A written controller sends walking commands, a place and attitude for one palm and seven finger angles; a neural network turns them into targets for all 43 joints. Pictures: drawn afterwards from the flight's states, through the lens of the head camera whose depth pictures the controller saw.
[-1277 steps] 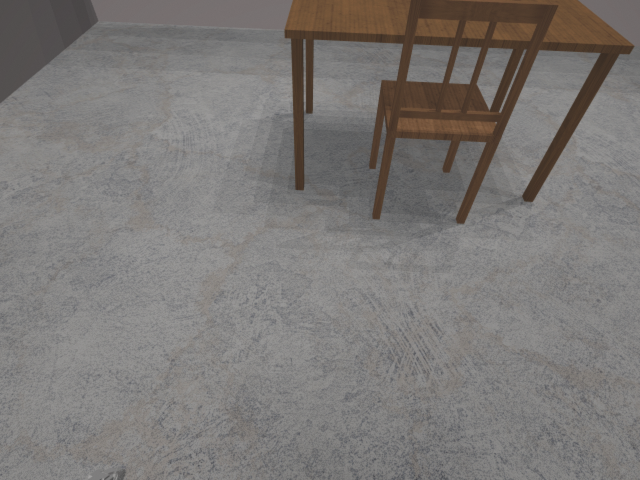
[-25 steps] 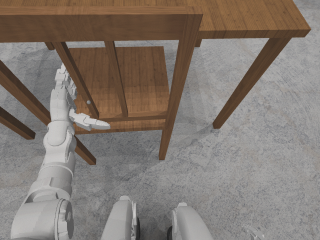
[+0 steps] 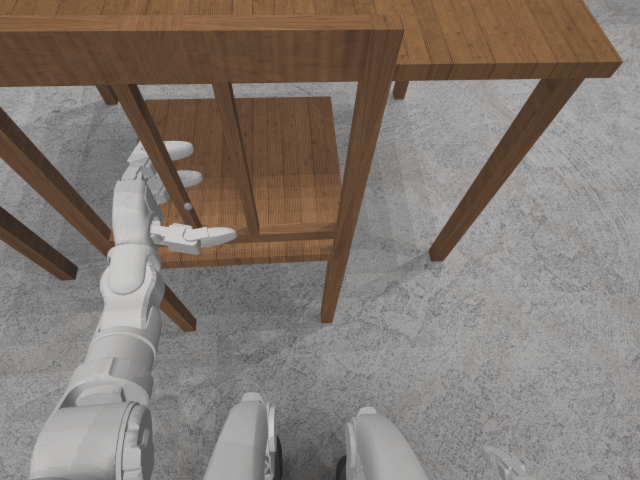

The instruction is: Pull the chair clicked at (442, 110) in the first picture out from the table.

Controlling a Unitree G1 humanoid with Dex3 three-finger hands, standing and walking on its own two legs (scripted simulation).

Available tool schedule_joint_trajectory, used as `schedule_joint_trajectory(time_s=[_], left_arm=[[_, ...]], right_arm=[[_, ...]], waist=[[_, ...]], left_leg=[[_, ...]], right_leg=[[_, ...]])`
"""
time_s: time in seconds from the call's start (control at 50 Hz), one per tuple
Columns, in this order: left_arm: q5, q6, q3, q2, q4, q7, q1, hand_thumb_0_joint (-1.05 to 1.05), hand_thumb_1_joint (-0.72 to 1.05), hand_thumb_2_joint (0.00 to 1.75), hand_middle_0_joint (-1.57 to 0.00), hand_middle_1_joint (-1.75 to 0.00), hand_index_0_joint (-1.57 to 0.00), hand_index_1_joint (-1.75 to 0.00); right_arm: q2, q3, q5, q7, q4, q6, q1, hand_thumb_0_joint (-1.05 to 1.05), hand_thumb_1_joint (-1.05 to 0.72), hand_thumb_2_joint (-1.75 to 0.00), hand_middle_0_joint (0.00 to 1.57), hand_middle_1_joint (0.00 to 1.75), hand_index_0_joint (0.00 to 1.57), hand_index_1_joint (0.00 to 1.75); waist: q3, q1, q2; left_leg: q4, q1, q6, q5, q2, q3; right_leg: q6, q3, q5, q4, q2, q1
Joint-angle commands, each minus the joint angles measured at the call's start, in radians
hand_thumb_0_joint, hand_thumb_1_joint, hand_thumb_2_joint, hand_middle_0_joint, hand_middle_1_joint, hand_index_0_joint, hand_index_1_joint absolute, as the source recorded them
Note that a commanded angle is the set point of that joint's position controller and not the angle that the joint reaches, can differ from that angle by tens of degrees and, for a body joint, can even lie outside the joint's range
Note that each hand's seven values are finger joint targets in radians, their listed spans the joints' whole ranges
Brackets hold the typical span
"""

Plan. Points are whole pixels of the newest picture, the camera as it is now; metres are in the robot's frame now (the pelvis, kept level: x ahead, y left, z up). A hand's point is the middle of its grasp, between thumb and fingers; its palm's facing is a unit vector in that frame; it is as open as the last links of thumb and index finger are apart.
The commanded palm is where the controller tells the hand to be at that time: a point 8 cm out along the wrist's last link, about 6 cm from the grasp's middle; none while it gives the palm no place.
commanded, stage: hook a spindle and tug to test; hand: left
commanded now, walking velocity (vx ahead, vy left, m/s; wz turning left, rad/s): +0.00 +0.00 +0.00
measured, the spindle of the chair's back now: (169, 175) +0.48 +0.19 +0.05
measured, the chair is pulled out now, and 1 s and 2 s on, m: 0.00 0.03 0.11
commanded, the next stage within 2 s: step backward, pulling the chair out in 0.96 s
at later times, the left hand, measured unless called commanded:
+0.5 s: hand (189, 202) +0.45 +0.16 +0.03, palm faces +0.10 -0.99 -0.04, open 5.1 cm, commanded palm +0.41 +0.20 +0.03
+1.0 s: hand (191, 221) +0.42 +0.16 +0.03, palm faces +0.07 -1.00 -0.04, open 5.2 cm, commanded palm +0.38 +0.20 +0.03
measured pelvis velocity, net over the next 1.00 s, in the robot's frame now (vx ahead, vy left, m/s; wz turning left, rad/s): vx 0.02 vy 0.00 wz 0.00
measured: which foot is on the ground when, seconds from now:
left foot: down 0.00-1.00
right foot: down 0.00-1.00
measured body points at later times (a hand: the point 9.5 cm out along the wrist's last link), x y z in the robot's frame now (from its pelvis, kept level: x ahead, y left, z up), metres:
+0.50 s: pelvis +0.01 +0.00 +0.00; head +0.14 +0.00 +0.44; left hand +0.44 +0.22 +0.04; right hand +0.09 -0.26 -0.12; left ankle +0.06 +0.11 -0.61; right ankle +0.01 -0.10 -0.61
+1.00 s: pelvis +0.02 +0.00 +0.01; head +0.14 +0.01 +0.44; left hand +0.41 +0.21 +0.04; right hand +0.14 -0.25 -0.11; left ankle +0.06 +0.11 -0.61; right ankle +0.01 -0.10 -0.61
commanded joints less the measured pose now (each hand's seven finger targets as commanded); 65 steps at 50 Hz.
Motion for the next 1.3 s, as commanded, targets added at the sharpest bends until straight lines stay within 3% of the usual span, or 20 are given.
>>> schedule_joint_trajectory(time_s=[0.0,0.12,0.24,0.36,0.42,0.46,0.58,0.64,0.68,0.84,0.88,0.94,1.0,1.04,1.06,1.08,1.12,1.16,1.22,1.28], left_arm=[[0.004,-0.073,-0.012,0.137,-0.193,-0.009,-0.367,0.0,0.23,0.61,-0.5,-1.45,-0.5,-1.45],[0.003,-0.076,0.0,0.154,-0.209,-0.021,-0.356,0.0,0.56,0.76,-0.5,-1.45,-0.5,-1.45],[0.003,-0.067,-0.004,0.152,-0.208,-0.018,-0.353,0.0,0.9,0.9,-0.5,-1.45,-0.5,-1.45],[-0.004,-0.063,-0.023,0.123,-0.239,-0.025,-0.285,0.0,0.9,0.9,-0.5,-1.45,-0.5,-1.45],[-0.012,-0.055,-0.018,0.125,-0.261,-0.029,-0.205,0.0,0.9,0.9,-0.5,-1.45,-0.5,-1.45],[-0.011,-0.054,-0.02,0.125,-0.276,-0.029,-0.177,0.0,0.9,0.9,-0.5,-1.45,-0.5,-1.45],[-0.019,-0.047,-0.011,0.123,-0.299,-0.026,-0.111,0.0,0.9,0.9,-0.5,-1.45,-0.5,-1.45],[-0.018,-0.049,-0.019,0.12,-0.368,-0.024,-0.088,0.0,0.9,0.9,-0.5,-1.45,-0.5,-1.45],[-0.02,-0.037,-0.047,0.082,-0.354,-0.022,-0.041,0.0,0.9,0.9,-0.5,-1.45,-0.5,-1.45],[-0.025,-0.03,-0.027,0.097,-0.42,-0.018,0.061,0.0,0.9,0.9,-0.5,-1.45,-0.5,-1.45],[-0.026,-0.028,-0.052,0.068,-0.434,-0.018,0.069,0.0,0.9,0.9,-0.5,-1.45,-0.5,-1.45],[-0.021,-0.033,-0.037,0.092,-0.466,-0.01,0.053,0.0,0.9,0.9,-0.5,-1.45,-0.5,-1.45],[-0.025,-0.032,-0.05,0.073,-0.454,-0.01,0.051,0.0,0.9,0.9,-0.5,-1.45,-0.5,-1.45],[-0.023,-0.039,-0.029,0.106,-0.49,-0.007,-0.001,0.0,0.9,0.9,-0.5,-1.45,-0.5,-1.45],[0.081,0.09,0.03,0.396,-0.612,0.082,-0.175,0.0,0.9,0.9,-0.5,-1.45,-0.5,-1.45],[0.071,0.166,-0.058,0.257,-0.619,0.115,-0.155,0.0,0.9,0.9,-0.5,-1.45,-0.5,-1.45],[0.076,0.29,-0.147,0.147,-0.441,0.138,0.022,0.0,0.9,0.9,-0.5,-1.45,-0.5,-1.45],[0.075,0.343,-0.188,0.112,-0.325,0.15,0.023,0.0,0.9,0.9,-0.5,-1.45,-0.5,-1.45],[0.072,0.351,-0.188,0.129,-0.237,0.16,-0.073,0.0,0.9,0.9,-0.5,-1.45,-0.5,-1.45],[0.074,0.325,-0.188,0.123,-0.171,0.155,-0.1,0.0,0.9,0.9,-0.5,-1.45,-0.5,-1.45]], right_arm=[[-0.163,-0.056,0.004,-0.01,-0.074,-0.028,0.095,0.0,-0.9,-0.9,0.2,0.3,0.2,0.3],[-0.162,-0.061,0.004,-0.009,-0.074,-0.029,0.107,0.0,-0.9,-0.9,0.2,0.3,0.2,0.3],[-0.166,-0.062,0.004,-0.008,-0.071,-0.025,0.116,0.0,-0.9,-0.9,0.2,0.3,0.2,0.3],[-0.159,-0.064,0.008,-0.003,-0.079,-0.021,0.109,0.0,-0.9,-0.9,0.2,0.3,0.2,0.3],[-0.155,-0.062,0.011,-0.003,-0.093,-0.016,0.099,0.0,-0.9,-0.9,0.2,0.3,0.2,0.3],[-0.153,-0.06,0.011,-0.002,-0.097,-0.016,0.095,0.0,-0.9,-0.9,0.2,0.3,0.2,0.3],[-0.151,-0.062,0.011,-0.001,-0.107,-0.01,0.087,0.0,-0.9,-0.9,0.2,0.3,0.2,0.3],[-0.151,-0.065,0.012,0.0,-0.117,-0.011,0.082,0.0,-0.9,-0.9,0.2,0.3,0.2,0.3],[-0.145,-0.062,0.012,0.002,-0.122,-0.008,0.075,0.0,-0.9,-0.9,0.2,0.3,0.2,0.3],[-0.143,-0.063,0.014,-0.002,-0.137,-0.006,0.058,0.0,-0.9,-0.9,0.2,0.3,0.2,0.3],[-0.136,-0.062,0.015,-0.001,-0.139,-0.006,0.048,0.0,-0.9,-0.9,0.2,0.3,0.2,0.3],[-0.139,-0.063,0.013,-0.005,-0.139,-0.007,0.046,0.0,-0.9,-0.9,0.2,0.3,0.2,0.3],[-0.135,-0.061,0.013,-0.007,-0.132,-0.009,0.038,0.0,-0.9,-0.9,0.2,0.3,0.2,0.3],[-0.138,-0.06,0.013,-0.012,-0.132,-0.012,0.033,0.0,-0.9,-0.9,0.2,0.3,0.2,0.3],[-0.162,-0.066,0.067,-0.05,-0.174,0.08,0.084,0.0,-0.9,-0.9,0.2,0.3,0.2,0.3],[-0.128,-0.055,0.078,-0.076,-0.204,0.107,0.071,0.0,-0.9,-0.9,0.2,0.3,0.2,0.3],[-0.126,-0.039,0.08,-0.106,-0.199,0.148,0.037,0.0,-0.9,-0.9,0.2,0.3,0.2,0.3],[-0.131,-0.028,0.08,-0.126,-0.179,0.176,0.024,0.0,-0.9,-0.9,0.2,0.3,0.2,0.3],[-0.138,-0.021,0.076,-0.141,-0.15,0.195,0.014,0.0,-0.9,-0.9,0.2,0.3,0.2,0.3],[-0.139,-0.029,0.066,-0.147,-0.133,0.198,0.014,0.0,-0.9,-0.9,0.2,0.3,0.2,0.3]], waist=[[-0.432,-0.038,0.015],[-0.477,-0.025,0.032],[-0.465,-0.034,0.033],[-0.483,-0.018,0.058],[-0.473,-0.009,0.003],[-0.467,-0.001,0.035],[-0.438,0.003,0.002],[-0.473,0.016,0.048],[-0.448,0.011,0.019],[-0.45,0.03,-0.018],[-0.433,0.028,0.003],[-0.443,0.031,0.018],[-0.422,0.017,-0.01],[-0.443,0.02,-0.001],[-0.589,0.048,0.102],[-0.518,0.017,0.144],[-0.36,0.007,0.044],[-0.253,0.001,-0.027],[-0.224,0.002,-0.036],[-0.243,0.02,0.073]], left_leg=[[-0.116,0.452,0.001,0.208,-0.025,-0.058],[-0.107,0.467,0.002,0.257,-0.027,-0.051],[-0.107,0.473,0.004,0.267,-0.026,-0.053],[-0.115,0.51,0.0,0.299,-0.026,-0.049],[-0.118,0.476,0.003,0.311,-0.027,-0.04],[-0.119,0.488,0.0,0.331,-0.027,-0.039],[-0.12,0.476,-0.001,0.346,-0.026,-0.036],[-0.121,0.529,-0.005,0.394,-0.025,-0.037],[-0.127,0.523,-0.006,0.392,-0.023,-0.039],[-0.125,0.5,-0.003,0.42,-0.026,-0.033],[-0.129,0.504,-0.005,0.402,-0.027,-0.029],[-0.125,0.513,-0.006,0.409,-0.027,-0.031],[-0.122,0.497,-0.004,0.389,-0.028,-0.03],[-0.122,0.492,-0.003,0.378,-0.028,-0.029],[-0.29,0.801,0.014,0.361,0.0,-0.012],[-0.338,0.855,0.022,0.38,-0.014,-0.01],[-0.424,0.816,0.02,0.381,0.007,-0.036],[-0.483,0.788,0.029,0.377,0.026,-0.046],[-0.559,0.837,0.026,0.471,0.044,-0.049],[-0.606,0.973,0.026,0.687,0.07,-0.063]], right_leg=[[0.02,0.06,0.274,-0.206,0.01,0.069],[0.019,0.068,0.329,-0.2,0.008,0.104],[0.019,0.062,0.336,-0.198,0.011,0.09],[0.018,0.059,0.364,-0.202,0.009,0.104],[0.022,0.067,0.406,-0.207,0.008,0.161],[0.02,0.064,0.421,-0.199,0.008,0.153],[0.023,0.062,0.447,-0.198,0.008,0.167],[0.017,0.056,0.471,-0.187,0.008,0.165],[0.02,0.049,0.465,-0.192,0.009,0.16],[0.022,0.055,0.52,-0.185,0.006,0.211],[0.023,0.054,0.504,-0.191,0.003,0.203],[0.02,0.057,0.504,-0.186,0.005,0.198],[0.024,0.058,0.501,-0.193,0.003,0.197],[0.024,0.065,0.491,-0.191,0.002,0.209],[0.018,0.178,0.502,-0.401,-0.07,0.524],[0.025,0.147,0.57,-0.462,-0.068,0.532],[0.04,0.098,0.563,-0.49,-0.07,0.523],[0.067,0.111,0.604,-0.545,-0.077,0.55],[0.097,0.113,0.697,-0.613,-0.085,0.629],[0.09,0.093,0.717,-0.648,-0.068,0.644]])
